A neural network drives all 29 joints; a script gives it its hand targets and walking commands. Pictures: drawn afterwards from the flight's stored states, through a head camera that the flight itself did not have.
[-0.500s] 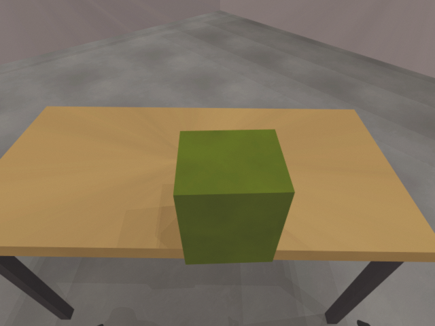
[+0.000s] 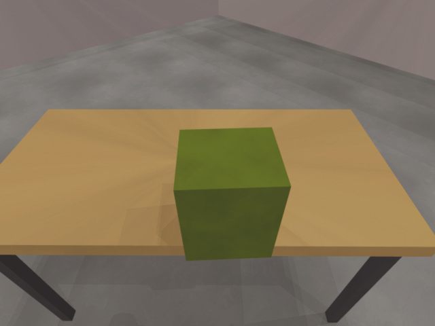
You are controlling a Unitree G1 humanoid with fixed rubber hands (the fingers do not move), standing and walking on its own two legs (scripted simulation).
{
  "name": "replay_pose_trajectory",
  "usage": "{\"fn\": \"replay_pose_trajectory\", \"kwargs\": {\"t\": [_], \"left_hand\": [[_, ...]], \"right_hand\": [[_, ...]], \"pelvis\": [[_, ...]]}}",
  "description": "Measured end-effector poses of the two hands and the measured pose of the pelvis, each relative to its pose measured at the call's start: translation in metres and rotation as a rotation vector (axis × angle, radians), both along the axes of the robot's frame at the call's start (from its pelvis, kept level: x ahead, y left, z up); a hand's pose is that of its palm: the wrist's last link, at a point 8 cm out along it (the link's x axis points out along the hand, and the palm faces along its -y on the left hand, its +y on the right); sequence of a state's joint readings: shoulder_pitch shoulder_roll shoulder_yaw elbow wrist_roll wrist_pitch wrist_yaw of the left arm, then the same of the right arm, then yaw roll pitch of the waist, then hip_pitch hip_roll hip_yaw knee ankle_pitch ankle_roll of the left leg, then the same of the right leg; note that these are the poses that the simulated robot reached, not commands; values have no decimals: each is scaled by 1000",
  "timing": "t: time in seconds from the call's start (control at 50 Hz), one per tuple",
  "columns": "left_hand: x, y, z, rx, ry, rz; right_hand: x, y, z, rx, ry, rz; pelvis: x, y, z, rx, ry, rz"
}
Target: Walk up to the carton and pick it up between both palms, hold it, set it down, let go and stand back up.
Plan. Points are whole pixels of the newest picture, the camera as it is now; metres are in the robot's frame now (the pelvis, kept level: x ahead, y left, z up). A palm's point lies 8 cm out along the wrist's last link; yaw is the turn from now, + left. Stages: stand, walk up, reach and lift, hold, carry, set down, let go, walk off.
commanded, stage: stand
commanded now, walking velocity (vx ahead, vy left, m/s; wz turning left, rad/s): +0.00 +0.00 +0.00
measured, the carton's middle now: (227, 196) +0.40 +0.00 +0.02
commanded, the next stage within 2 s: none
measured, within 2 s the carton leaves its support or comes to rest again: neither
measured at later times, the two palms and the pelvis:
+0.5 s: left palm out of the picture +0.05 +0.27 -0.12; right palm out of the picture +0.05 -0.27 -0.11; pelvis -0.03 +0.00 +0.00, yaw +0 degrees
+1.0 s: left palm out of the picture +0.03 +0.27 -0.12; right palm out of the picture +0.03 -0.27 -0.12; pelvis -0.03 +0.00 +0.00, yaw +0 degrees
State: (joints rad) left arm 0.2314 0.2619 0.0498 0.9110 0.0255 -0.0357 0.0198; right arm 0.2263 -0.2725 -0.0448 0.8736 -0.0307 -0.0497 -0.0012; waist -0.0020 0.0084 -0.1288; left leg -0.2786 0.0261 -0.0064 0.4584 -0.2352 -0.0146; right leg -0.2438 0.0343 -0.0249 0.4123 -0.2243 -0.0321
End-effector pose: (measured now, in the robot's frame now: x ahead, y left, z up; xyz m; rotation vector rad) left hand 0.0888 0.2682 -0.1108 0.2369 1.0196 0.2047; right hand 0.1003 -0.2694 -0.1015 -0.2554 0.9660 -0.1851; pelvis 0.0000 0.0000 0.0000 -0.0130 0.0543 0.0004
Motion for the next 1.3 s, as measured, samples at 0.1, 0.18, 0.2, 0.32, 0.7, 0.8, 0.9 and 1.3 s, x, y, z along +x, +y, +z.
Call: {"fn": "replay_pose_trajectory", "kwargs": {"t": [0.1, 0.18, 0.2, 0.32, 0.7, 0.8, 0.9, 1.3], "left_hand": [[-9, 1, -1, 0, 12, 2], [-20, 1, -3, 0, 30, 6], [-22, 1, -4, -1, 34, 8], [-31, 2, -5, 1, 47, 10], [-52, 3, -8, 0, 82, 10], [-56, 3, -10, 0, 99, 11], [-57, 3, -10, 2, 109, 10], [-60, 4, -9, 8, 113, 16]], "right_hand": [[-11, 0, -3, 1, 19, -6], [-21, -1, -5, 0, 38, -9], [-23, -1, -5, 1, 43, -9], [-35, -1, -8, 4, 59, -17], [-61, -1, -14, 7, 105, -31], [-64, -1, -15, 8, 117, -31], [-66, -1, -16, 9, 128, -33], [-66, 0, -18, 15, 132, -29]], "pelvis": [[-7, 0, 0, 0, -9, 0], [-12, 0, 0, -1, -17, 0], [-13, 0, 0, -1, -18, 0], [-19, 1, 0, -1, -27, -1], [-33, 1, -1, -2, -46, -1], [-34, 1, -1, -2, -47, -1], [-34, 1, -1, -2, -47, -1], [-34, 1, -1, -2, -47, -1]]}}
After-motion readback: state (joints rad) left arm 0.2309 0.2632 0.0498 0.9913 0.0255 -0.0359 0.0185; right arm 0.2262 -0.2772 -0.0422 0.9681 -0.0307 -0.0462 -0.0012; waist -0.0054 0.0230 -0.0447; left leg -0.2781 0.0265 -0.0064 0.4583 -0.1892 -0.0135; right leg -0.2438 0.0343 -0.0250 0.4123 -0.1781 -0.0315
